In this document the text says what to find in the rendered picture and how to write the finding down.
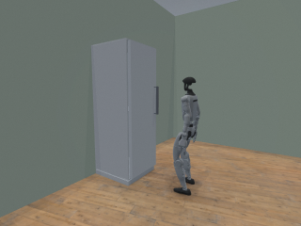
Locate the handle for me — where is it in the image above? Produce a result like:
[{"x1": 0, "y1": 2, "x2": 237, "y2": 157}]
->
[{"x1": 153, "y1": 87, "x2": 159, "y2": 115}]

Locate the right robot hand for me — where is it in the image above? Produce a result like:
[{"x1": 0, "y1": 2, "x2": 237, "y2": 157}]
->
[{"x1": 190, "y1": 130, "x2": 198, "y2": 142}]

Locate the left robot thigh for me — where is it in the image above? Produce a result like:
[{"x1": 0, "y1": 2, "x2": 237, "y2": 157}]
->
[{"x1": 173, "y1": 132, "x2": 189, "y2": 166}]

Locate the left robot upper arm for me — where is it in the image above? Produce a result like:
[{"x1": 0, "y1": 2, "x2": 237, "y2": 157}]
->
[{"x1": 181, "y1": 95, "x2": 192, "y2": 120}]

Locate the fridge door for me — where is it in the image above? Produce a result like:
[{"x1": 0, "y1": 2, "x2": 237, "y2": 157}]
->
[{"x1": 127, "y1": 40, "x2": 156, "y2": 179}]

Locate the humanoid robot head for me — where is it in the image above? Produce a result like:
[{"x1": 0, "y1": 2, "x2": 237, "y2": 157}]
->
[{"x1": 183, "y1": 76, "x2": 196, "y2": 96}]

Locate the left robot forearm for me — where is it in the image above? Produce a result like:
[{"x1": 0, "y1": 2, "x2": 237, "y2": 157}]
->
[{"x1": 182, "y1": 114, "x2": 191, "y2": 139}]

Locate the left robot hand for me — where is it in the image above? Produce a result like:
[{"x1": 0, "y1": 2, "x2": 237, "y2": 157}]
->
[{"x1": 178, "y1": 138, "x2": 187, "y2": 155}]

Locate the right robot forearm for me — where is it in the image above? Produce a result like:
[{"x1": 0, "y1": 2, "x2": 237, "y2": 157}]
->
[{"x1": 193, "y1": 114, "x2": 200, "y2": 131}]

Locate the right robot upper arm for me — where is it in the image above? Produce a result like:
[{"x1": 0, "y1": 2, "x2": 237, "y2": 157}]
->
[{"x1": 196, "y1": 95, "x2": 200, "y2": 116}]

